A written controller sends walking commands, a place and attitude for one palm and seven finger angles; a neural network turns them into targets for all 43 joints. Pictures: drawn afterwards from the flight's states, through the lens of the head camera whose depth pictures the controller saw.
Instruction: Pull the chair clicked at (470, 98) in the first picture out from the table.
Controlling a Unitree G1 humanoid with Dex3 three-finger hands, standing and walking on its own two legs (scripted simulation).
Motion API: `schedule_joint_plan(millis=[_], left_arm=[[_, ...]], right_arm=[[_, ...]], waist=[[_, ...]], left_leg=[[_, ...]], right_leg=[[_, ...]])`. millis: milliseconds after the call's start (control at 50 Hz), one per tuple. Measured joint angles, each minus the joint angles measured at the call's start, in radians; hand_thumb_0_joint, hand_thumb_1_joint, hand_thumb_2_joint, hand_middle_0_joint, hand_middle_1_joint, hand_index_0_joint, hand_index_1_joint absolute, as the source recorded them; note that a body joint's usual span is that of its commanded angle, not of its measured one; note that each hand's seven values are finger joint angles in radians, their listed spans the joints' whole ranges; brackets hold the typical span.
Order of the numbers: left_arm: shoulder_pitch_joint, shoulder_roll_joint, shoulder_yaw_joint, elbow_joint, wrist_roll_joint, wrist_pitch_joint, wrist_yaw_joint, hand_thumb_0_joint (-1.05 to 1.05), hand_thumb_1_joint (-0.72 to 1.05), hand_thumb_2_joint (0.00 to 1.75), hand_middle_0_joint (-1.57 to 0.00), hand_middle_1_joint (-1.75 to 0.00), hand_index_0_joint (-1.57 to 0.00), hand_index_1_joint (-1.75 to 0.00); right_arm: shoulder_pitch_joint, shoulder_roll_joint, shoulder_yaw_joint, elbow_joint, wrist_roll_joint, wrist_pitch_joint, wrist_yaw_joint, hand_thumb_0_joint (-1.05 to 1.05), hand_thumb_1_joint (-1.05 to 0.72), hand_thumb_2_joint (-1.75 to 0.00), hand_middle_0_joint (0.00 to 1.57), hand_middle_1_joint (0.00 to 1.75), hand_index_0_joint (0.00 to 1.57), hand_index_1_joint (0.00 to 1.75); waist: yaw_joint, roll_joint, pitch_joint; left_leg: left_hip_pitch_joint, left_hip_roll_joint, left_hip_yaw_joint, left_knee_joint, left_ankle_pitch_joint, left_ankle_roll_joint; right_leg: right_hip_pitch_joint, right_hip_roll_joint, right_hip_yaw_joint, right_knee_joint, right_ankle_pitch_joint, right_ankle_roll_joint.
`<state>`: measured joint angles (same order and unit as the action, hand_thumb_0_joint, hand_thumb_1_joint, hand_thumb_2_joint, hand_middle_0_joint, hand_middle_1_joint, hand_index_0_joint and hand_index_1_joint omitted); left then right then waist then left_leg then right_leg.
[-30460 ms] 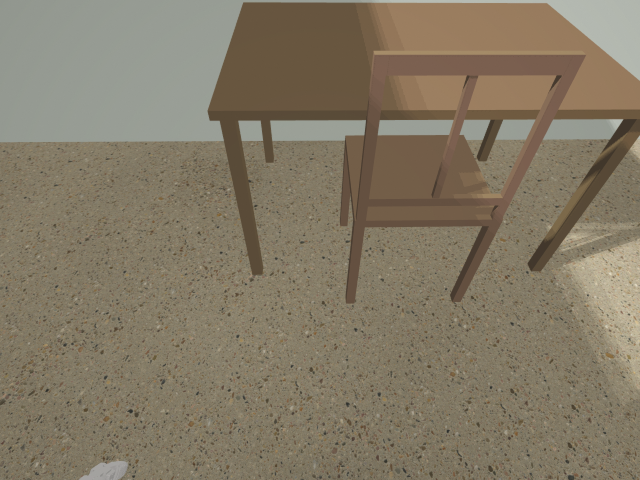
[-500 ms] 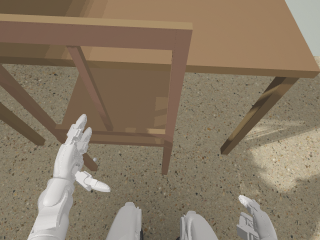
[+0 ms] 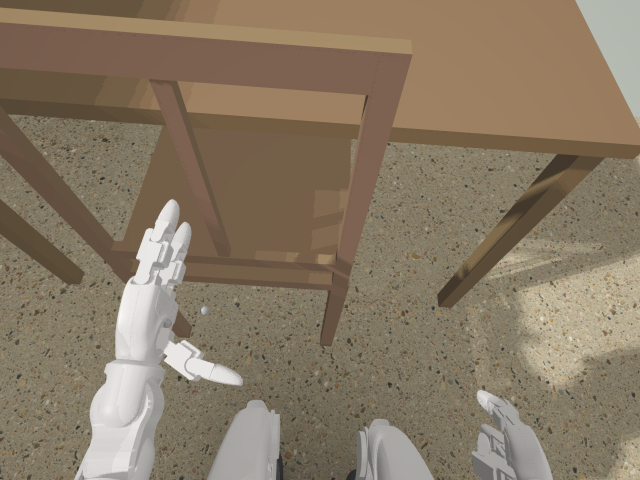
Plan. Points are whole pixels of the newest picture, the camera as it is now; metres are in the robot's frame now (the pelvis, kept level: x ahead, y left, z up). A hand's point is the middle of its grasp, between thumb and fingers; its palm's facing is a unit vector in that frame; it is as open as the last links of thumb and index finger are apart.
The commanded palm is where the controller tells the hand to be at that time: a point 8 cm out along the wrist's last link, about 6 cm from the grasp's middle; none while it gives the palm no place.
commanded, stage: push the fingers through the gap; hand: left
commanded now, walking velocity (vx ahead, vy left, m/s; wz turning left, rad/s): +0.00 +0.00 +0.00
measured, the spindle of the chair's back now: (202, 190) +0.45 +0.17 +0.05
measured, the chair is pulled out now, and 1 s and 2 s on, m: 0.00 0.00 0.00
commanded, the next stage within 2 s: hook a spindle and tug to test in 1.42 s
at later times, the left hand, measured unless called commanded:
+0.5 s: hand (208, 262) +0.37 +0.15 +0.01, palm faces -0.05 -1.00 -0.05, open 17.0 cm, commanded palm +0.35 +0.20 +0.02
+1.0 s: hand (220, 228) +0.41 +0.14 +0.02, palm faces -0.03 -1.00 -0.04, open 16.9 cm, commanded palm +0.40 +0.20 +0.03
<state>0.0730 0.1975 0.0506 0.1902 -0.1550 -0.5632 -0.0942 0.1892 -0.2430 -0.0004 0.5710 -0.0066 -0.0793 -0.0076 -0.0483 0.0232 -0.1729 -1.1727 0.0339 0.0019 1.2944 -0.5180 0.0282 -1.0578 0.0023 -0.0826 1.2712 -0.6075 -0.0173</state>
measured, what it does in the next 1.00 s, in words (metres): stands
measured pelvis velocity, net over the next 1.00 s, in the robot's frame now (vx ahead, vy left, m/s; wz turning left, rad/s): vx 0.00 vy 0.00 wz -0.02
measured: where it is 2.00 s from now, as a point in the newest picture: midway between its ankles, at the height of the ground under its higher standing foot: outside the picture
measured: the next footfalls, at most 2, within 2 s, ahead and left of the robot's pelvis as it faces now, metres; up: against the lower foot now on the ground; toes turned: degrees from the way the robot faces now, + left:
none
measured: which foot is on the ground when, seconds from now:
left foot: down 0.00-1.00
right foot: down 0.00-1.00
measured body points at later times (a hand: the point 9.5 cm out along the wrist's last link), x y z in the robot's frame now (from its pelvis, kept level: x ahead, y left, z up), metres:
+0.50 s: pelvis +0.00 +0.00 +0.00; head +0.12 +0.02 +0.43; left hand +0.37 +0.21 +0.02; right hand +0.13 -0.26 -0.11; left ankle +0.05 +0.10 -0.62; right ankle +0.00 -0.11 -0.62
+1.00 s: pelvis +0.00 +0.00 +0.00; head +0.12 +0.01 +0.43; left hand +0.41 +0.20 +0.03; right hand +0.10 -0.26 -0.12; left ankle +0.05 +0.10 -0.62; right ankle +0.00 -0.11 -0.62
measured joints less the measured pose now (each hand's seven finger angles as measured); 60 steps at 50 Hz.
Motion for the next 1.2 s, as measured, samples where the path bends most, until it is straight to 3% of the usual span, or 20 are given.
schedule_joint_plan(millis=[60, 160, 220, 300, 400, 480, 560, 720, 880, 1060, 1200], left_arm=[[-0.126, 0.030, 0.053, 0.097, 0.018, -0.008, 0.019, -0.01, -0.50, 0.30, -0.07, -0.08, -0.06, -0.08], [-0.224, 0.058, 0.065, 0.208, -0.023, 0.178, -0.050, -0.01, -0.50, 0.30, -0.06, -0.08, -0.05, -0.08], [-0.177, 0.036, 0.036, 0.148, -0.045, 0.223, -0.064, -0.01, -0.50, 0.30, -0.06, -0.08, -0.05, -0.08], [-0.143, 0.003, 0.032, 0.121, -0.031, 0.153, -0.010, -0.01, -0.50, 0.30, -0.07, -0.08, -0.04, -0.08], [-0.259, 0.029, 0.072, 0.248, 0.015, 0.077, 0.018, -0.01, -0.50, 0.30, -0.07, -0.08, -0.04, -0.08], [-0.320, 0.058, 0.084, 0.300, 0.008, 0.119, -0.022, -0.01, -0.50, 0.30, -0.06, -0.08, -0.05, -0.08], [-0.309, 0.051, 0.083, 0.280, -0.015, 0.154, -0.045, -0.01, -0.50, 0.30, -0.06, -0.08, -0.05, -0.08], [-0.393, 0.063, 0.136, 0.381, 0.000, 0.100, -0.014, -0.01, -0.50, 0.30, -0.07, -0.08, -0.06, -0.08], [-0.450, 0.061, 0.113, 0.433, 0.000, 0.119, -0.047, -0.01, -0.50, 0.30, -0.06, -0.08, -0.05, -0.08], [-0.534, 0.074, 0.170, 0.506, 0.031, 0.085, -0.002, -0.01, -0.50, 0.30, -0.07, -0.08, -0.06, -0.08], [-0.532, 0.092, 0.173, 0.541, 0.009, 0.105, -0.043, -0.01, -0.50, 0.30, -0.06, -0.08, -0.06, -0.08]], right_arm=[[-0.018, -0.003, 0.009, 0.016, -0.002, 0.024, 0.018, 0.01, -0.91, -0.89, 0.20, 0.30, 0.20, 0.30], [-0.024, -0.006, 0.018, -0.009, 0.024, 0.072, 0.018, 0.01, -0.91, -0.89, 0.20, 0.30, 0.20, 0.30], [-0.004, -0.003, 0.016, -0.021, 0.029, 0.067, 0.006, 0.01, -0.91, -0.89, 0.20, 0.30, 0.20, 0.30], [0.023, 0.002, 0.016, -0.005, 0.017, 0.048, 0.001, 0.01, -0.91, -0.89, 0.20, 0.30, 0.20, 0.30], [0.023, -0.003, 0.018, 0.023, 0.005, 0.054, 0.018, 0.01, -0.91, -0.89, 0.20, 0.30, 0.20, 0.30], [0.014, -0.012, 0.009, 0.018, 0.010, 0.072, 0.022, 0.01, -0.91, -0.89, 0.20, 0.30, 0.20, 0.30], [0.020, -0.016, 0.002, 0.011, 0.017, 0.081, 0.015, 0.01, -0.91, -0.89, 0.20, 0.30, 0.20, 0.30], [0.034, -0.012, 0.010, 0.033, 0.009, 0.075, 0.018, 0.01, -0.91, -0.89, 0.20, 0.30, 0.20, 0.30], [0.042, -0.015, 0.004, 0.039, 0.013, 0.089, 0.025, 0.01, -0.91, -0.89, 0.20, 0.30, 0.20, 0.30], [0.049, -0.006, 0.010, 0.043, 0.000, 0.095, 0.028, 0.01, -0.91, -0.89, 0.20, 0.30, 0.20, 0.30], [0.074, -0.014, 0.007, 0.041, 0.010, 0.119, 0.038, 0.01, -0.91, -0.89, 0.20, 0.30, 0.20, 0.30]], waist=[[-0.001, 0.005, -0.009], [-0.007, 0.027, 0.014], [-0.008, 0.034, 0.021], [-0.004, 0.024, 0.005], [-0.013, 0.008, -0.008], [-0.026, 0.012, 0.006], [-0.029, 0.019, 0.018], [-0.032, 0.011, 0.004], [-0.034, 0.025, 0.014], [-0.056, 0.017, 0.014], [-0.052, 0.024, 0.009]], left_leg=[[-0.042, -0.003, -0.010, 0.038, -0.007, -0.001], [-0.047, -0.002, -0.011, 0.044, -0.005, 0.003], [-0.015, 0.000, 0.000, 0.005, 0.005, 0.007], [0.020, 0.000, 0.012, -0.034, 0.014, 0.009], [-0.014, 0.000, -0.001, 0.003, 0.002, 0.004], [-0.033, 0.003, -0.009, 0.025, -0.004, 0.001], [-0.012, 0.007, -0.001, 0.000, 0.003, 0.002], [-0.014, 0.007, 0.003, -0.011, 0.008, 0.001], [-0.024, 0.006, 0.001, -0.008, 0.010, 0.002], [-0.037, 0.012, 0.009, -0.006, 0.013, -0.001], [-0.026, 0.013, 0.011, -0.019, 0.015, -0.001]], right_leg=[[-0.036, -0.003, -0.010, 0.037, -0.012, -0.002], [-0.040, -0.002, -0.011, 0.038, -0.007, 0.002], [-0.012, 0.000, 0.000, -0.001, 0.009, 0.006], [0.015, 0.001, 0.013, -0.037, 0.021, 0.010], [-0.012, 0.000, -0.001, -0.001, 0.004, 0.003], [-0.028, 0.004, -0.007, 0.016, -0.001, 0.000], [-0.011, 0.008, 0.001, -0.009, 0.011, 0.002], [-0.017, 0.008, 0.005, -0.013, 0.014, 0.001], [-0.026, 0.007, 0.003, -0.012, 0.016, 0.001], [-0.047, 0.012, 0.012, -0.003, 0.019, -0.001], [-0.038, 0.013, 0.015, -0.016, 0.022, -0.001]])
